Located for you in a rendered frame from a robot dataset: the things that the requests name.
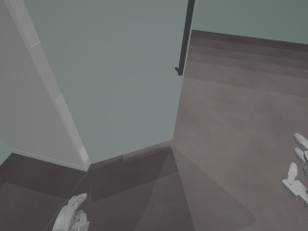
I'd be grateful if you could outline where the handle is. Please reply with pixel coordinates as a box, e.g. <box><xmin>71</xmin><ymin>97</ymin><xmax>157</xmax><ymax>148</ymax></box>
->
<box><xmin>174</xmin><ymin>0</ymin><xmax>195</xmax><ymax>76</ymax></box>

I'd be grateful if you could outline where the robot right hand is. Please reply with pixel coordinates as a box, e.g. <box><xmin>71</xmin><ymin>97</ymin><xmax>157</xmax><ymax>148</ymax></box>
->
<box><xmin>282</xmin><ymin>133</ymin><xmax>308</xmax><ymax>210</ymax></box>

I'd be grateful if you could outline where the robot left hand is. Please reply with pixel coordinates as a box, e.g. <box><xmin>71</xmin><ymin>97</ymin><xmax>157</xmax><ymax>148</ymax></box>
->
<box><xmin>52</xmin><ymin>193</ymin><xmax>90</xmax><ymax>231</ymax></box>

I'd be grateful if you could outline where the fridge door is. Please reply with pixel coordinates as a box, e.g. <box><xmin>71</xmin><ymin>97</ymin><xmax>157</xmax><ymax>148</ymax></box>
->
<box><xmin>23</xmin><ymin>0</ymin><xmax>197</xmax><ymax>164</ymax></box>

